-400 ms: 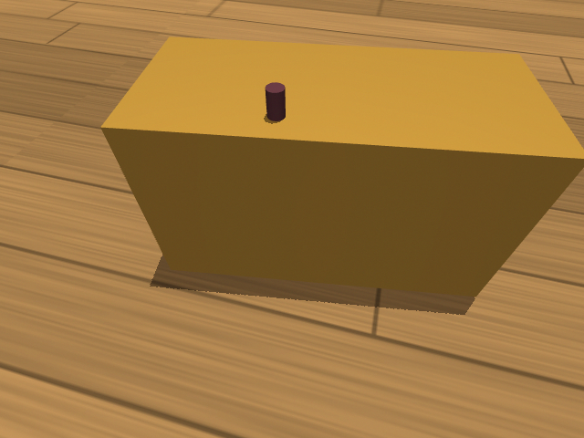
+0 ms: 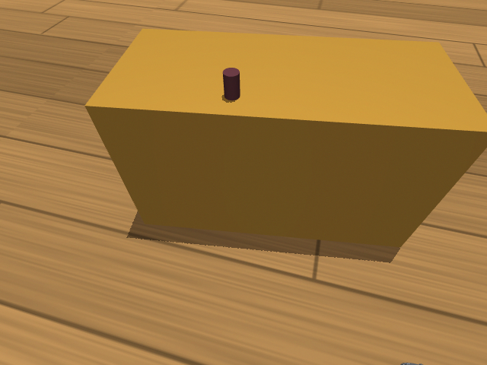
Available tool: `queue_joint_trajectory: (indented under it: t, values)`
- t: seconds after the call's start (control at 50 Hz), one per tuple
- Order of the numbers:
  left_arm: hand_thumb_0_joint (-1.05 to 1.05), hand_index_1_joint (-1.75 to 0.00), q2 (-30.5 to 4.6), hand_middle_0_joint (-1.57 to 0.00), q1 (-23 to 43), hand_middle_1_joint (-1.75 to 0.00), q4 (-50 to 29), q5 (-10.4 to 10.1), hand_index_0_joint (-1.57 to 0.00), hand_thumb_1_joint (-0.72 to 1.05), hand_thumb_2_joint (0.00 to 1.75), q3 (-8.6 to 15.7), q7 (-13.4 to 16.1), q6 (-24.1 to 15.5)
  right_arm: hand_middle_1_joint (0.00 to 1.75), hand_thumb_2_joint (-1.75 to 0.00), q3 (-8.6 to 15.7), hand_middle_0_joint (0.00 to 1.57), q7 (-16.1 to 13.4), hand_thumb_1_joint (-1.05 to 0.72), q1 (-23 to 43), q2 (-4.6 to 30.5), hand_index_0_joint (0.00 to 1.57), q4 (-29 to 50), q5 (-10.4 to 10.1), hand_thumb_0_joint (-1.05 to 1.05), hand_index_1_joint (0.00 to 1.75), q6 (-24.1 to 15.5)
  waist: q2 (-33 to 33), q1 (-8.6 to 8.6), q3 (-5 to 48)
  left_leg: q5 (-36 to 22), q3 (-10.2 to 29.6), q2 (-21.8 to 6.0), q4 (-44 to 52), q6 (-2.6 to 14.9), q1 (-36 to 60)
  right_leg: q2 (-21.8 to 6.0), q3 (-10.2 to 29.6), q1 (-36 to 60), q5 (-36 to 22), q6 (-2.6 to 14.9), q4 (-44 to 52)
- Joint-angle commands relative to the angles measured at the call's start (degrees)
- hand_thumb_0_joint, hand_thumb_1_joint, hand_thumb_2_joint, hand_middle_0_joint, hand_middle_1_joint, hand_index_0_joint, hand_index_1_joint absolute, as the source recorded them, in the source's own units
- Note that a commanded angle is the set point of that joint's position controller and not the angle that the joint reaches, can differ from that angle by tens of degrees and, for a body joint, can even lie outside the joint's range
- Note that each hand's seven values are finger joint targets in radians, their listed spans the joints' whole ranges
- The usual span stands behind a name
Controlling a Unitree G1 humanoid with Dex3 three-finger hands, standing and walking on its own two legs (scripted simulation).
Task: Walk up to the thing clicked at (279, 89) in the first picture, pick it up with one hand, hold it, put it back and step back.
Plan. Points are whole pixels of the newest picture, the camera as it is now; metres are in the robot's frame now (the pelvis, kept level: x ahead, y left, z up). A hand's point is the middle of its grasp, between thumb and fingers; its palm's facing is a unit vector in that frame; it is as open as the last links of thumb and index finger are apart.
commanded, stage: stand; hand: left
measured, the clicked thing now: (231, 84) +0.87 +0.05 -0.04
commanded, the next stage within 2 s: walk up in 0.72 s
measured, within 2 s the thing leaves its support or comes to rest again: neither
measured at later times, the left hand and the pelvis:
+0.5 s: hand out of the picture +0.08 +0.25 -0.16, palm faces -0.02 -0.94 -0.34, open 7.4 cm; pelvis +0.01 +0.00 +0.00, yaw +0 degrees
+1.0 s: hand out of the picture +0.13 +0.24 -0.15, palm faces -0.10 -0.92 -0.39, open 7.4 cm; pelvis +0.06 -0.05 -0.02, yaw -5 degrees
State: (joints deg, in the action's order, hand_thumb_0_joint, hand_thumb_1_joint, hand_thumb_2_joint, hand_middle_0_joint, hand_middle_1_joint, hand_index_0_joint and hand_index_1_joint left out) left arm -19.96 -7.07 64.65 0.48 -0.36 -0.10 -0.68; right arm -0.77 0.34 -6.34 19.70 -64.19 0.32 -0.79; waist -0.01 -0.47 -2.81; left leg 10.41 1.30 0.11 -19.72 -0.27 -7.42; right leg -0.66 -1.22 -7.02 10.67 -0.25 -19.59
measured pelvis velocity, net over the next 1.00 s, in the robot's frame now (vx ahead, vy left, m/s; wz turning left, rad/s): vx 0.06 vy -0.05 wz -0.09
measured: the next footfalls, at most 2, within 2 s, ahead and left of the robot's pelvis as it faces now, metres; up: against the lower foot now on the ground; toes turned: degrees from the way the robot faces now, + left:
right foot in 1.00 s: +0.16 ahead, -0.21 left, +0.00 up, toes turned -7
left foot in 1.36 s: +0.31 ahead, +0.05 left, +0.00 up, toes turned -1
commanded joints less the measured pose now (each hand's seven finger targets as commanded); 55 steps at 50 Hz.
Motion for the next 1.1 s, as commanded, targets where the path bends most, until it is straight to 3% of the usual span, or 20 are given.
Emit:
queue_joint_trajectory:
  t: [0.0, 0.08, 0.28, 0.4, 0.68, 0.7, 0.72, 0.74, 0.76, 0.78, 0.82, 0.86, 0.92, 0.96, 0.98, 1.0, 1.02, 1.04, 1.06, 1.08]
  values:
    - [0.00, -0.30, -11.6, -0.20, 2.2, -0.30, -3.6, 0.2, -0.20, 0.90, 0.90, 2.3, 0.7, -1.2, 0.30, -0.90, 2.3, 0.20, -0.9, -0.90, 2.3, 12.3, 0.20, 3.2, 0.1, 0.00, 0.30, -1.0, -0.6, 0.28, 4.2, -6.5, 5.3, -7.1, 3.1, 1.95, 0.7, -6.9, 5.7, 1.3, -6.4, 1.71, 3.3]
    - [0.00, -0.30, -11.9, -0.20, 2.2, -0.30, -3.5, 0.2, -0.20, 0.90, 0.90, 2.4, 0.7, -1.3, 0.30, -0.90, 2.3, 0.20, -1.0, -0.90, 2.3, 12.0, 0.20, 3.3, 0.0, 0.00, 0.30, -1.1, -0.2, 0.35, 4.9, -10.2, 5.2, -7.2, 2.9, 2.03, 1.4, -6.9, 5.7, 2.1, -9.4, 1.54, 3.0]
    - [0.00, -0.30, -11.7, -0.20, 2.7, -0.30, -3.5, 0.1, -0.20, 0.90, 0.90, 2.5, 0.7, -1.1, 0.30, -0.90, 2.3, 0.20, -1.1, -0.90, 2.6, 12.2, 0.20, 3.5, 0.1, 0.00, 0.30, -1.0, -0.1, 0.21, 3.5, -7.4, 5.1, -7.0, 3.5, 1.61, 0.9, -6.8, 5.6, 1.0, -5.9, 1.72, 3.9]
    - [0.00, -0.30, -11.7, -0.20, 2.7, -0.30, -3.7, 0.2, -0.20, 0.90, 0.90, 2.5, 0.7, -1.3, 0.30, -0.90, 2.3, 0.20, -1.0, -0.90, 2.3, 12.1, 0.20, 3.6, 0.1, 0.00, 0.30, -1.1, -0.2, 0.37, 5.3, -10.0, 4.9, -7.4, 2.9, 1.95, 2.0, -7.2, 5.7, 2.6, -9.8, 1.72, 3.5]
    - [0.00, -0.30, -11.7, -0.20, 2.7, -0.30, -3.4, 0.1, -0.20, 0.90, 0.90, 2.7, 0.7, -1.2, 0.30, -0.90, 2.3, 0.20, -1.1, -0.90, 2.0, 12.2, 0.20, 3.5, 0.1, 0.00, 0.30, -1.0, -0.7, 0.30, 4.0, -9.7, 5.0, -7.2, 3.5, 1.67, 1.3, -7.0, 5.6, 2.6, -9.4, 1.66, 3.9]
    - [0.00, -0.30, -16.1, -0.20, -0.5, -0.30, -7.4, 1.4, -0.20, 0.90, 0.90, 6.1, -1.0, -1.0, 0.30, -0.90, 5.8, 0.20, -0.4, -0.90, -2.6, 17.2, 0.20, 6.1, 1.4, 0.00, 0.30, -2.1, 1.8, 1.06, 8.3, 18.8, 4.9, -5.6, -0.1, 5.54, 4.7, -2.7, 5.1, -0.2, 16.6, 3.54, -1.3]
    - [0.00, -0.30, -15.7, -0.20, 0.2, -0.30, -7.5, 1.9, -0.20, 0.90, 0.90, 6.4, -1.6, -0.7, 0.30, -0.90, 6.7, 0.20, -0.2, -0.90, -5.5, 18.3, 0.20, 5.3, 1.8, 0.00, 0.30, -2.4, -0.4, 2.30, 4.7, 29.1, 9.3, -8.1, 1.7, 7.39, 6.9, -2.5, 5.6, -10.5, 25.7, 4.09, -5.2]
    - [0.00, -0.30, -13.8, -0.20, 4.1, -0.30, -9.4, 2.2, -0.20, 0.90, 0.90, 6.4, -2.1, -0.6, 0.30, -0.90, 7.6, 0.20, -0.2, -0.90, -9.1, 19.5, 0.20, 4.8, 1.9, 0.00, 0.30, -2.5, -3.6, 4.89, 0.4, 34.5, 15.6, -12.5, 6.1, 9.98, 8.7, -0.6, 3.3, -20.5, 24.5, 3.51, -11.6]
    - [0.00, -0.30, -12.6, -0.20, 6.7, -0.30, -11.2, 2.2, -0.20, 0.90, 0.90, 6.3, -2.5, -0.3, 0.30, -0.90, 8.6, 0.20, -0.2, -0.90, -10.3, 20.9, 0.20, 5.3, 2.1, 0.00, 0.30, -2.8, -7.7, 6.34, -5.5, 35.6, 23.7, -19.6, 11.7, 13.61, 9.2, 0.6, 2.0, -30.1, 19.2, 2.40, -23.7]
    - [0.00, -0.30, -12.9, -0.20, 6.2, -0.30, -12.5, 2.2, -0.20, 0.90, 0.90, 6.7, -2.5, -0.5, 0.30, -0.90, 9.4, 0.20, -0.4, -0.90, -9.6, 22.3, 0.20, 6.6, 2.1, 0.00, 0.30, -3.6, -7.3, 5.72, -8.3, 30.4, 27.8, -24.6, 12.8, 16.54, 8.5, -2.8, 7.2, -34.3, 18.3, 2.36, -29.5]
    - [0.00, -0.30, -13.9, -0.20, 2.4, -0.30, -12.8, 1.6, -0.20, 0.90, 0.90, 6.9, -3.1, -1.1, 0.30, -0.90, 8.6, 0.20, -0.5, -0.90, -7.4, 19.1, 0.20, 9.0, 1.8, 0.00, 0.30, -4.3, -2.6, 2.97, -4.0, 22.3, 21.3, -21.6, 11.2, 14.88, 9.1, -4.7, 9.6, -31.8, 14.3, 2.22, -31.4]
    - [0.00, -0.30, -13.9, -0.20, -1.6, -0.30, -13.2, 1.3, -0.20, 0.90, 0.90, 7.0, -4.4, -1.1, 0.30, -0.90, 9.2, 0.20, 0.0, -0.90, -2.4, 19.7, 0.20, 11.9, 2.4, 0.00, 0.30, -4.3, -10.0, 0.42, -3.0, 21.4, 14.0, -19.3, 10.9, 12.90, 4.0, -5.9, 6.4, -24.2, 13.8, 1.35, -25.4]
    - [0.00, -0.30, -13.5, -0.20, -4.9, -0.30, -12.8, 1.6, -0.20, 0.90, 0.90, 7.6, -5.2, -1.3, 0.30, -0.90, 8.9, 0.20, 1.0, -0.90, 0.0, 18.2, 0.20, 14.0, 2.9, 0.00, 0.30, -3.5, -11.3, -1.08, -2.1, 15.8, 2.7, -12.3, 5.1, 9.51, -5.7, -2.5, -0.1, -8.4, 8.4, 1.00, -14.7]
    - [0.00, -0.30, -14.2, -0.20, -13.4, -0.30, -9.8, 1.7, -0.20, 0.90, 0.90, 8.5, -4.4, -1.8, 0.30, -0.90, 8.4, 0.20, 1.0, -0.90, 0.0, 16.2, 0.20, 14.9, 2.7, 0.00, 0.30, -2.7, -2.9, -5.00, 0.6, 16.3, -2.0, -8.6, -9.0, 7.50, -14.2, 0.6, -3.1, 7.4, 1.1, 0.58, -9.1]
    - [0.00, -0.30, -17.3, -0.20, -19.2, -0.30, -8.5, 2.0, -0.20, 0.90, 0.90, 9.8, -3.4, -2.3, 0.30, -0.90, 7.2, 0.20, 1.0, -0.90, -3.4, 13.2, 0.20, 15.0, 2.6, 0.00, 0.30, -2.3, 8.1, -6.99, 3.8, 19.8, -4.4, -5.2, -23.4, 6.18, -21.8, 1.2, -0.3, 17.6, 5.8, 0.90, -8.4]
    - [0.00, -0.30, -22.7, -0.20, -24.9, -0.30, -9.3, 2.3, -0.20, 0.90, 0.90, 11.4, -2.3, -2.7, 0.30, -0.90, 5.5, 0.20, 1.2, -0.90, -3.2, 9.2, 0.20, 17.1, 1.8, 0.00, 0.30, -2.3, 22.9, -9.68, 3.3, 27.2, -6.8, 1.6, -40.5, 3.85, -31.9, -11.3, 22.2, 17.0, 27.2, 4.92, 3.8]
    - [0.00, -0.30, -24.5, -0.20, -19.7, -0.30, -12.0, 2.0, -0.20, 0.90, 0.90, 10.4, -2.5, -2.9, 0.30, -0.90, 6.7, 0.20, 0.9, -0.90, -2.6, 13.3, 0.20, 17.3, 1.4, 0.00, 0.30, -1.7, 16.0, -6.70, 1.3, 24.3, 1.8, 1.0, -46.0, 2.40, -29.5, -22.1, 42.7, 6.0, 38.2, 12.90, 13.1]
    - [0.00, -0.30, -24.6, -0.20, -13.2, -0.30, -14.8, 1.1, -0.20, 0.90, 0.90, 10.2, -2.4, -2.9, 0.30, -0.90, 7.7, 0.20, 0.9, -0.90, -3.0, 17.1, 0.20, 16.5, 1.1, 0.00, 0.30, -1.8, 7.5, -3.89, -3.8, 20.1, 4.9, -3.1, -47.0, 1.89, -28.6, -23.0, 42.2, -0.5, 40.2, 15.89, 13.4]
    - [0.00, -0.30, -22.7, -0.20, -10.4, -0.30, -15.8, 0.6, -0.20, 0.90, 0.90, 9.7, -2.2, -3.0, 0.30, -0.90, 7.9, 0.20, 1.1, -0.90, -4.7, 17.7, 0.20, 15.3, 0.8, 0.00, 0.30, -2.1, 4.1, -2.38, -5.6, 16.8, 4.7, -4.8, -46.8, 1.88, -29.0, -20.6, 35.5, -1.2, 34.6, 15.66, 11.7]
    - [0.00, -0.30, -20.9, -0.20, -9.0, -0.30, -16.2, 0.4, -0.20, 0.90, 0.90, 9.2, -1.8, -3.2, 0.30, -0.90, 7.7, 0.20, 1.3, -0.90, -7.2, 17.2, 0.20, 14.3, 0.6, 0.00, 0.30, -2.2, 3.8, -1.16, -5.6, 13.8, 4.6, -5.6, -44.7, 2.09, -27.0, -17.8, 29.2, -2.8, 29.6, 13.85, 10.0]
